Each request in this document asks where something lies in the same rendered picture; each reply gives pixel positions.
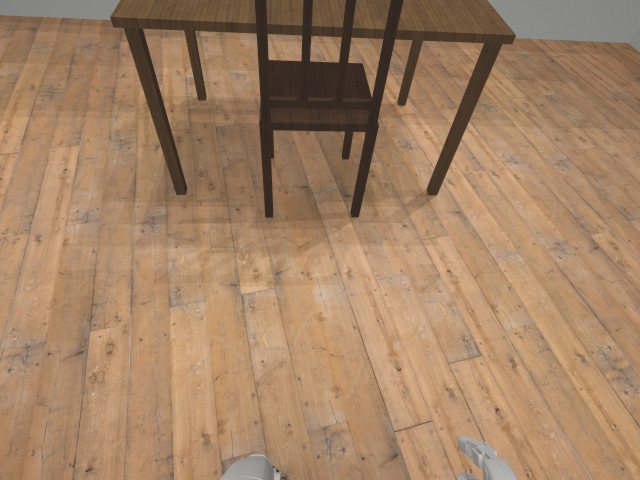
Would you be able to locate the robot left thigh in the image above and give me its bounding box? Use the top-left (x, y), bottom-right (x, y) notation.
top-left (220, 458), bottom-right (281, 480)

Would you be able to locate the robot left shin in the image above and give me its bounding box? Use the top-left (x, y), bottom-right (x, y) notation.
top-left (249, 454), bottom-right (272, 465)

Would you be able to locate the chair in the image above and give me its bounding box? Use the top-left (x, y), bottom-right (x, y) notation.
top-left (255, 0), bottom-right (404, 218)

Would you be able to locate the robot right hand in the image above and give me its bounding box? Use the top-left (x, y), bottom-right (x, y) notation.
top-left (457, 435), bottom-right (518, 480)

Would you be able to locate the table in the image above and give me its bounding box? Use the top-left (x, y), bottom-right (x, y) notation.
top-left (110, 0), bottom-right (516, 195)

